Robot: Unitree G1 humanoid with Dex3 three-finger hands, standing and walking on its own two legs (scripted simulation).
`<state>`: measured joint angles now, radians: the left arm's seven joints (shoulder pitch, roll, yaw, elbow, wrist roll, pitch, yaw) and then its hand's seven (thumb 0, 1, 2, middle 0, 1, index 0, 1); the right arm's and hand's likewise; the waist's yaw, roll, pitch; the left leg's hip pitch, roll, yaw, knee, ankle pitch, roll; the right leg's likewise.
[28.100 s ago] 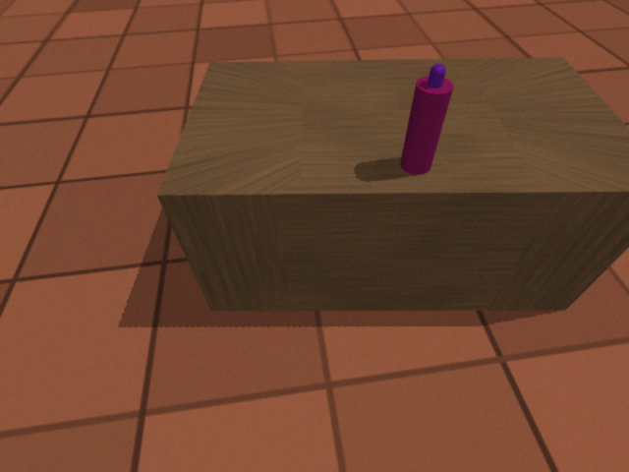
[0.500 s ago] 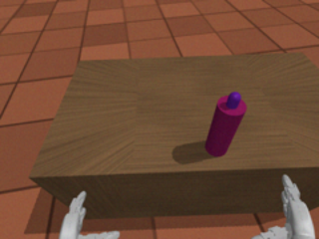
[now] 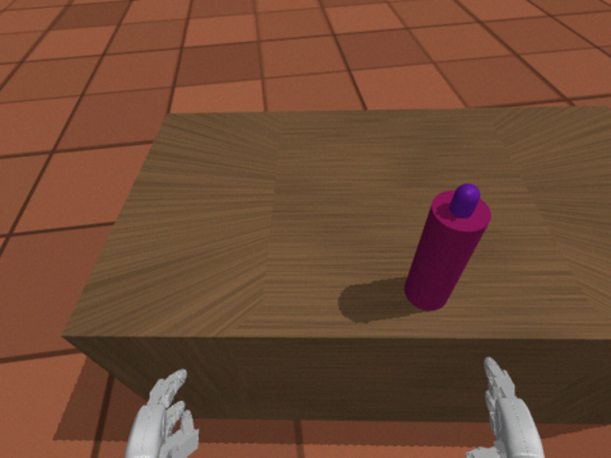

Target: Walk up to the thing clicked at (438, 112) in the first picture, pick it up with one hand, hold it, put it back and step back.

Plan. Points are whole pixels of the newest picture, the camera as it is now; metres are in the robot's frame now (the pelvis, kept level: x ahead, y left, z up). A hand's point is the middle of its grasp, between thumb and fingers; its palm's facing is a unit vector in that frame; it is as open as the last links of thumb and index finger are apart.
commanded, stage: home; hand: right
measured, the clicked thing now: (444, 248) +0.43 -0.20 +0.00
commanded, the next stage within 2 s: none
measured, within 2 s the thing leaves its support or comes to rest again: neither
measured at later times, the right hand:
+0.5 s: hand out of the picture +0.07 -0.26 -0.12, palm faces -0.05 +0.92 -0.38, open 17.5 cm
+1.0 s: hand out of the picture +0.03 -0.26 -0.12, palm faces -0.05 +0.93 -0.37, open 17.4 cm
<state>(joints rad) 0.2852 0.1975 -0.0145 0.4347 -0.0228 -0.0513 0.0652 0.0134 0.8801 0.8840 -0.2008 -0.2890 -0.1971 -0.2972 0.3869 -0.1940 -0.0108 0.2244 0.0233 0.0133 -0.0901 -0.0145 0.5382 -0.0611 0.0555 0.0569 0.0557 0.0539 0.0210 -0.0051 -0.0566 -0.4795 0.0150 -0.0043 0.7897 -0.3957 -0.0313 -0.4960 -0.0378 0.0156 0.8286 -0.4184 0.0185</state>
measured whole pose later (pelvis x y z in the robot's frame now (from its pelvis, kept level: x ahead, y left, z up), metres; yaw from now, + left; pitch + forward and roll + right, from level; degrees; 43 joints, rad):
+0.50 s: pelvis -0.01 -0.01 +0.02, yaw +0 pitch -3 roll +0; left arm 0.21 0.37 0.01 0.99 0.03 0.00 -0.01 0.01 0.90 0.90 -0.20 -0.30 -0.20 -0.30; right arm 0.24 -0.37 0.01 0.92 -0.03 -0.01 -0.02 -0.01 0.54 -0.05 0.05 0.05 0.05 0.05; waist 0.02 0.00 0.02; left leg -0.26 0.05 -0.02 0.60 -0.31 -0.04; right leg -0.26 -0.01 0.00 0.61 -0.31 0.00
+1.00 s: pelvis -0.02 +0.00 +0.04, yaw +0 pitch -4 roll +0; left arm 0.15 0.36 0.00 1.14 0.01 -0.01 -0.01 0.01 0.90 0.90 -0.20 -0.30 -0.20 -0.30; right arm 0.18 -0.36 0.03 1.11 -0.02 -0.01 -0.01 -0.01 0.54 -0.06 0.06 0.05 0.06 0.05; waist 0.01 0.00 0.04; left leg -0.15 0.05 -0.01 0.39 -0.18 -0.04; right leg -0.14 0.00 0.00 0.38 -0.17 0.01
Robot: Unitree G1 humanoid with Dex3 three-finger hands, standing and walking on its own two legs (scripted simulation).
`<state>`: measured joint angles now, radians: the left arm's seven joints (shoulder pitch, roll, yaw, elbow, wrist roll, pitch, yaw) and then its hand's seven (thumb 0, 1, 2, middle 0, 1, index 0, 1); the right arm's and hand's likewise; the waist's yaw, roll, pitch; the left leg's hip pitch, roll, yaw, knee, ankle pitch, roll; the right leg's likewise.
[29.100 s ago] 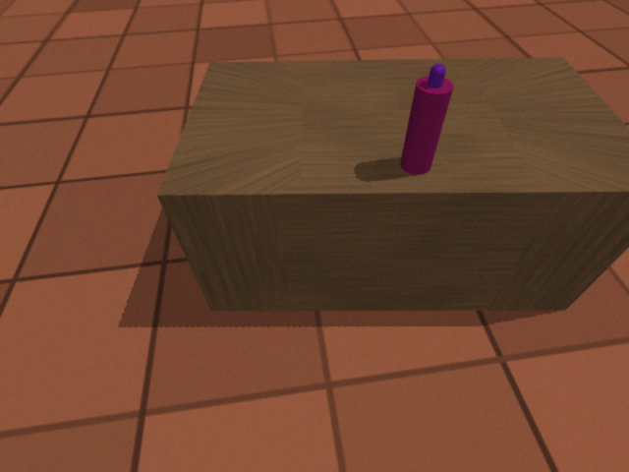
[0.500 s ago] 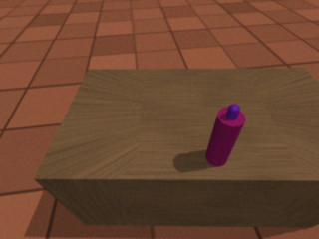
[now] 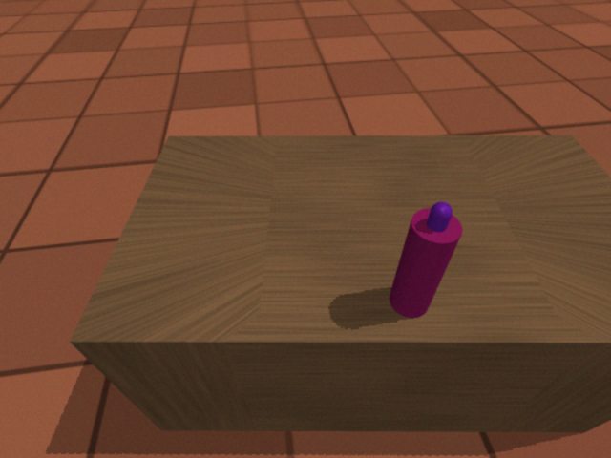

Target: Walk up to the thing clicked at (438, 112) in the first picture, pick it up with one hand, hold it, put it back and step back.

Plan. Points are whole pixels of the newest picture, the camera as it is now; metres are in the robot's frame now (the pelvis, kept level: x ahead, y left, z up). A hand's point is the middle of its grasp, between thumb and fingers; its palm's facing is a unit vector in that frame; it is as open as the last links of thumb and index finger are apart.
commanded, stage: home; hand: right
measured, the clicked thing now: (423, 259) +0.45 -0.19 -0.04
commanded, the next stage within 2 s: stand in 1.12 s
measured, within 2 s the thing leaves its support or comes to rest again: neither
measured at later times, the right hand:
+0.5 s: hand out of the picture +0.08 -0.24 -0.15, palm faces -0.05 +0.93 -0.36, open 17.4 cm
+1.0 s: hand out of the picture +0.10 -0.24 -0.15, palm faces -0.04 +0.93 -0.35, open 17.3 cm
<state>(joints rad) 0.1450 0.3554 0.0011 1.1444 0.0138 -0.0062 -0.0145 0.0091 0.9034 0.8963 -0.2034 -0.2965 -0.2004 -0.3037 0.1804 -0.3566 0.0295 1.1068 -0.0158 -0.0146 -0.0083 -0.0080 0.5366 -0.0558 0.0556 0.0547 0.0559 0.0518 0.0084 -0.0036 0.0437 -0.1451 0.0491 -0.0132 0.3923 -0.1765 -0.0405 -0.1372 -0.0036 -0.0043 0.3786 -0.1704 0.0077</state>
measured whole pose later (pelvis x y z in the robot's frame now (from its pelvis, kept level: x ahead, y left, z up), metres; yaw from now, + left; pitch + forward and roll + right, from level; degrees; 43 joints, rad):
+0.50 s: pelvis +0.01 +0.01 +0.00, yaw +0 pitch -3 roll +0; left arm 0.12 0.35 0.00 1.16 0.01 -0.01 -0.01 0.01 0.90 0.90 -0.20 -0.30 -0.20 -0.30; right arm 0.13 -0.35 0.02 1.12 -0.01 -0.01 0.00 -0.01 0.52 -0.07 0.06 0.06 0.06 0.05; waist 0.01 0.00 0.06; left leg -0.13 0.03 0.00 0.36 -0.18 -0.03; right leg -0.12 -0.02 0.00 0.34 -0.17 0.02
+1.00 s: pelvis +0.03 +0.01 +0.00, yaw +0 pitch -3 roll +0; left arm 0.11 0.35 0.01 1.15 0.01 -0.01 -0.01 0.01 0.90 0.90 -0.20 -0.30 -0.20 -0.30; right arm 0.12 -0.35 0.02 1.12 -0.01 -0.01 -0.01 -0.01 0.52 -0.07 0.06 0.06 0.06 0.06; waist 0.01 0.00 0.05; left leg -0.11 0.02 -0.01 0.34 -0.18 -0.02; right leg -0.10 -0.03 0.00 0.32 -0.18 0.03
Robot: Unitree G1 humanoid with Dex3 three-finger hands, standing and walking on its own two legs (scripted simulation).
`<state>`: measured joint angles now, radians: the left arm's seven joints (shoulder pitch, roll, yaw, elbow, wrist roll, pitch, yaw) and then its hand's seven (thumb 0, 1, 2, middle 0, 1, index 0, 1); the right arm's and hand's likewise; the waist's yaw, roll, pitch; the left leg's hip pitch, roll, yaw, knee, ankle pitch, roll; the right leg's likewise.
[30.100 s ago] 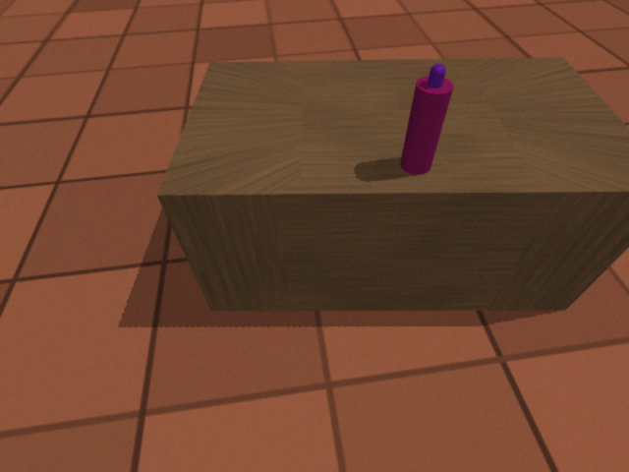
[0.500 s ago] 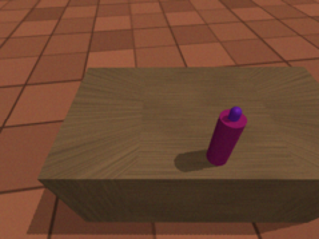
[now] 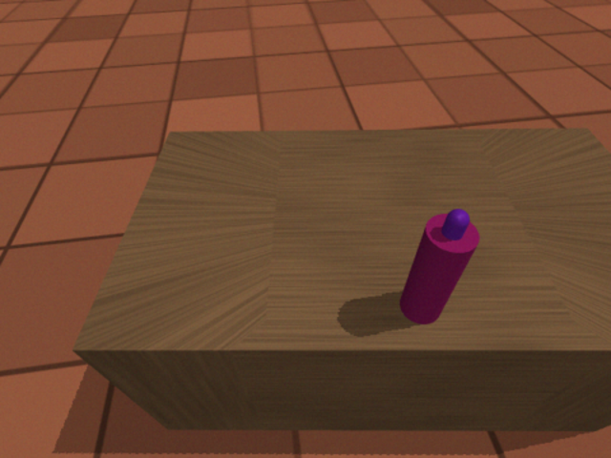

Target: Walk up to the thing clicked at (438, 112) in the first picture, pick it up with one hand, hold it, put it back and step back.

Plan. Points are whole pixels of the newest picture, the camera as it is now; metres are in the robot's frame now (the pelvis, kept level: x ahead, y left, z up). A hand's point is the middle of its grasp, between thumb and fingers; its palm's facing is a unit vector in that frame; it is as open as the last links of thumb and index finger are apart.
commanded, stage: home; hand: right
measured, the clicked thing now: (437, 266) +0.42 -0.20 -0.05
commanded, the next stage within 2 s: stand in 0.12 s
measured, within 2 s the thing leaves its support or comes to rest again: neither
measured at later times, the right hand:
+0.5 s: hand out of the picture +0.08 -0.26 -0.16, palm faces -0.05 +0.94 -0.34, open 13.3 cm
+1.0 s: hand out of the picture +0.08 -0.26 -0.16, palm faces -0.04 +0.94 -0.34, open 7.4 cm
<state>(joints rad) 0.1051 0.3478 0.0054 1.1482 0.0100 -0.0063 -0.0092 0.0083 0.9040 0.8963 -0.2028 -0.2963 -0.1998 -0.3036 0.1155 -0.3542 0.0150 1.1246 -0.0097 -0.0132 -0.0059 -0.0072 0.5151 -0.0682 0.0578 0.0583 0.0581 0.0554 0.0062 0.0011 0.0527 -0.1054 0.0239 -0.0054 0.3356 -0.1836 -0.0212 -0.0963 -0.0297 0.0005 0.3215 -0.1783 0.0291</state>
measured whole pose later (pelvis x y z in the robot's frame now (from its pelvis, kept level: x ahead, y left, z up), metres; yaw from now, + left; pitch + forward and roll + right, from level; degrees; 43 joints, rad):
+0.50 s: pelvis +0.00 +0.00 +0.00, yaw +0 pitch -2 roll +0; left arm 0.12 0.35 0.00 1.14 0.01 -0.01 -0.01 0.01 0.91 0.89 -0.20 -0.30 -0.20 -0.30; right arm 0.12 -0.35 0.01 1.12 -0.01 -0.01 0.00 -0.01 0.01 -0.55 0.18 0.25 0.18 0.25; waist 0.01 0.01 0.06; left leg -0.11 0.03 -0.01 0.33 -0.18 -0.03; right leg -0.10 -0.03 -0.01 0.32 -0.18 0.02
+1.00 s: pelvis +0.01 -0.01 +0.00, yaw +0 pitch -2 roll +0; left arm 0.12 0.35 0.01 1.13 0.01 -0.01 -0.01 0.01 0.91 0.89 -0.20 -0.30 -0.20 -0.30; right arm 0.12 -0.35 0.01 1.12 -0.01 -0.01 0.00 0.00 -0.89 -0.90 0.20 0.30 0.20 0.30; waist 0.01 0.01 0.05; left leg -0.10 0.03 -0.01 0.32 -0.19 -0.03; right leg -0.09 -0.02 -0.01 0.31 -0.18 0.02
